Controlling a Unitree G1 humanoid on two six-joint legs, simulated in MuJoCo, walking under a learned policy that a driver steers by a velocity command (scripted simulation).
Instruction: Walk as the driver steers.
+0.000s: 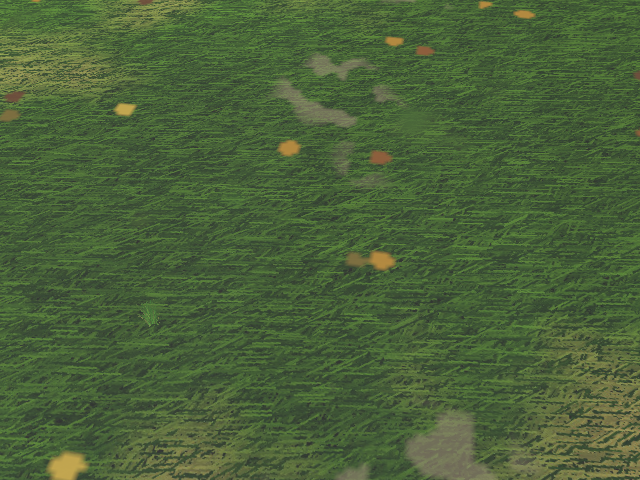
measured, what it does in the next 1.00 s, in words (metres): walks ahead: left foot, then right foot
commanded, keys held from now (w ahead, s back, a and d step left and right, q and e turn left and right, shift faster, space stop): w+q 0.02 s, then w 0.24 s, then w+e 0.12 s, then e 0.62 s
